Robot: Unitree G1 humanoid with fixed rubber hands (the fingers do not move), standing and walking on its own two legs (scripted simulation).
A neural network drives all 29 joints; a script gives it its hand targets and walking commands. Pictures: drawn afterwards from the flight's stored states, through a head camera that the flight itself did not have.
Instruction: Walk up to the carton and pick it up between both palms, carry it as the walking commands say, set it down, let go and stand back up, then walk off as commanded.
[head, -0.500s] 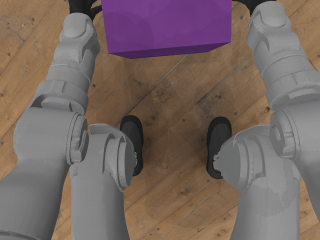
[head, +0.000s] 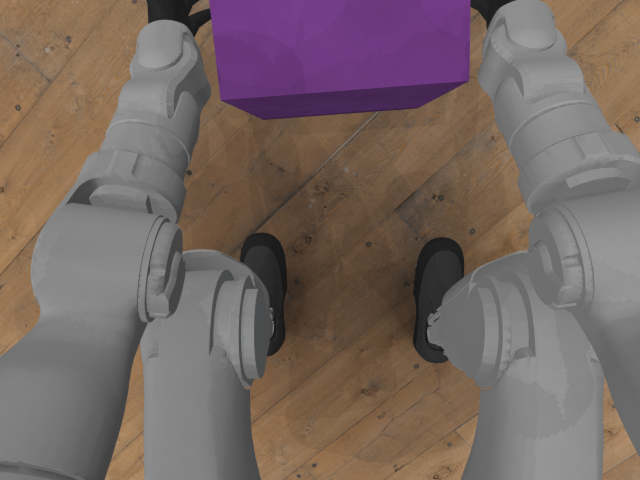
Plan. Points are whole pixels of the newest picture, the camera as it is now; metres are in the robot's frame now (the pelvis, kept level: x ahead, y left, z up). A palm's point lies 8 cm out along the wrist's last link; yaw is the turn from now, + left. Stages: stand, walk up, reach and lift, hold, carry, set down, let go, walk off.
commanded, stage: reach and lift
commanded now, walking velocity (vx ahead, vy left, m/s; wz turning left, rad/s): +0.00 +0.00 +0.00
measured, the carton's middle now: (337, 39) +0.53 +0.02 -0.26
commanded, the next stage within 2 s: none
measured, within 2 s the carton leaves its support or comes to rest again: leaves its support in 0.32 s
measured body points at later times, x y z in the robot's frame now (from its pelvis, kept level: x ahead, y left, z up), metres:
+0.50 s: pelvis +0.01 -0.01 -0.01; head +0.35 +0.00 +0.28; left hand +0.56 +0.17 -0.15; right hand +0.56 -0.15 -0.16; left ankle +0.14 +0.14 -0.34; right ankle +0.13 -0.14 -0.34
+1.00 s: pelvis +0.01 +0.00 +0.03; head +0.34 +0.00 +0.34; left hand +0.55 +0.17 -0.09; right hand +0.56 -0.15 -0.09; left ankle +0.14 +0.14 -0.34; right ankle +0.13 -0.14 -0.34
